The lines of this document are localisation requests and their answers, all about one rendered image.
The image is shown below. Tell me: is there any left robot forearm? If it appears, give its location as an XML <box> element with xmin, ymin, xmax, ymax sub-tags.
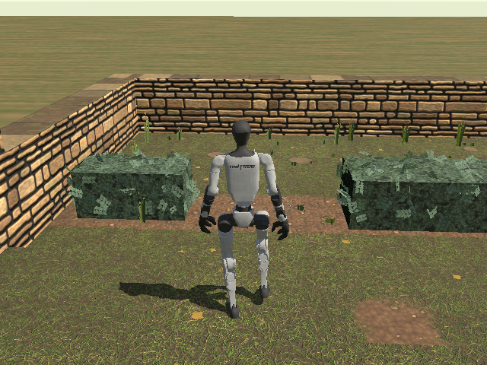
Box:
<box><xmin>200</xmin><ymin>185</ymin><xmax>215</xmax><ymax>217</ymax></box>

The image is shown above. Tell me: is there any right robot forearm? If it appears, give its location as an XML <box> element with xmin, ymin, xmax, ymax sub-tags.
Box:
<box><xmin>271</xmin><ymin>184</ymin><xmax>287</xmax><ymax>222</ymax></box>

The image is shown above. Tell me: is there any left robot upper arm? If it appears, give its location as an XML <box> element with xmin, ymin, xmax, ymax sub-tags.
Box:
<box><xmin>207</xmin><ymin>154</ymin><xmax>226</xmax><ymax>196</ymax></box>

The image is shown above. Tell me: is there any robot left hand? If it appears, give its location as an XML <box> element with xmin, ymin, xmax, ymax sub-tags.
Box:
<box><xmin>199</xmin><ymin>215</ymin><xmax>216</xmax><ymax>233</ymax></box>

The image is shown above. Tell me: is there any right robot upper arm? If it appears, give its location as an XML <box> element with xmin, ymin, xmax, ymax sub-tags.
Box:
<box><xmin>258</xmin><ymin>153</ymin><xmax>278</xmax><ymax>196</ymax></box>

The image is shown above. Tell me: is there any robot right hand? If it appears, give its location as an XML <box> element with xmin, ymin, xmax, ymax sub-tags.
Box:
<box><xmin>272</xmin><ymin>219</ymin><xmax>289</xmax><ymax>240</ymax></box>

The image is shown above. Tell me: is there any left robot foot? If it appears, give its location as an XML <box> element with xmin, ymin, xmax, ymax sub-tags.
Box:
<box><xmin>226</xmin><ymin>299</ymin><xmax>239</xmax><ymax>319</ymax></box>

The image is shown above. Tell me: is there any robot right thigh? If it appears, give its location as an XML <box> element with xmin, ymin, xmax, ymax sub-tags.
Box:
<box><xmin>254</xmin><ymin>211</ymin><xmax>269</xmax><ymax>252</ymax></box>

